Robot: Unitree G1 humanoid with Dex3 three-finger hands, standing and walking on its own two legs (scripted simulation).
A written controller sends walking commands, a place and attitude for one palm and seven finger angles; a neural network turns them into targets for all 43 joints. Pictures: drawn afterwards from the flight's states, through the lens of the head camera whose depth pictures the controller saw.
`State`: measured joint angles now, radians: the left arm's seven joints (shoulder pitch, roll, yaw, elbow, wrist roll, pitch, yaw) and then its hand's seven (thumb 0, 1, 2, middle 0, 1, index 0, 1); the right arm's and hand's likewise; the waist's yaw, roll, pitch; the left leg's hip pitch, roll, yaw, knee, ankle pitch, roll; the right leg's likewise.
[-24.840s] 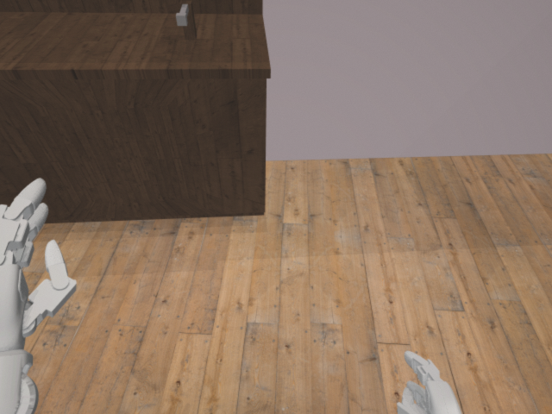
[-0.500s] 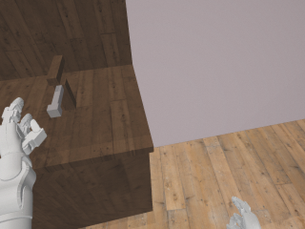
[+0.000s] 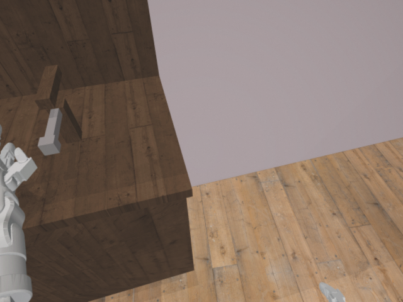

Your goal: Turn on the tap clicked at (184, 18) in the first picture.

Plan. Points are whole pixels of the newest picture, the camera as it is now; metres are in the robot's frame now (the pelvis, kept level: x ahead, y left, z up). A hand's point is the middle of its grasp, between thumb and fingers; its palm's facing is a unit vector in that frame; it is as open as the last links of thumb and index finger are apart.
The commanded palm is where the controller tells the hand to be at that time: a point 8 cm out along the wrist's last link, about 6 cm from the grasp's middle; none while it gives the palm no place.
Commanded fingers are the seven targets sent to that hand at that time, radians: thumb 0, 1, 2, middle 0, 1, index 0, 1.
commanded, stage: reach beside the lever's end, fingers flat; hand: left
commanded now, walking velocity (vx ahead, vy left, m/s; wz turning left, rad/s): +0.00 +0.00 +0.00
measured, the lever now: (49, 145) +0.37 +0.33 +0.13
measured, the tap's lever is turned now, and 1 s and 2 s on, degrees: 0 0 24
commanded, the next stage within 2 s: push the lever round in 0.50 s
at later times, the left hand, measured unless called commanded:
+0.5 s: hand (23, 167) +0.32 +0.36 +0.12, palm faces +0.56 -0.83 -0.06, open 7.8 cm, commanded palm +0.28 +0.38 +0.13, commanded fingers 0.00 0.90 0.90 -0.15 -0.15 -0.15 -0.15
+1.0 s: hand (38, 162) +0.33 +0.34 +0.12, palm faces +0.56 -0.83 -0.07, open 7.8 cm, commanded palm +0.29 +0.36 +0.13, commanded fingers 0.00 0.90 0.90 -0.15 -0.15 -0.15 -0.15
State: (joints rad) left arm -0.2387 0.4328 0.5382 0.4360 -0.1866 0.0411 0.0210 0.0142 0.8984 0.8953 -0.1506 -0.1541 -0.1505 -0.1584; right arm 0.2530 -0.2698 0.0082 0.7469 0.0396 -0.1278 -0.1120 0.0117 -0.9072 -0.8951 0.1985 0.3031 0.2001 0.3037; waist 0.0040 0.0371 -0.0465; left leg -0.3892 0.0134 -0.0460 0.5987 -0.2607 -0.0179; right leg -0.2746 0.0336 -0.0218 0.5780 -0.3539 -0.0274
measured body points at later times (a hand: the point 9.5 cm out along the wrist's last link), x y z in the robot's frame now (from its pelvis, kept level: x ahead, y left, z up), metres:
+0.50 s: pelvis +0.00 +0.01 +0.00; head +0.01 +0.01 +0.45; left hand +0.28 +0.40 +0.13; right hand +0.12 -0.24 -0.11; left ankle +0.03 +0.13 -0.73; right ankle -0.03 -0.10 -0.73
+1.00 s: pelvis +0.00 +0.01 +0.00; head +0.00 +0.00 +0.45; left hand +0.30 +0.38 +0.13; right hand +0.12 -0.25 -0.11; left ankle +0.03 +0.13 -0.73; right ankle -0.03 -0.10 -0.73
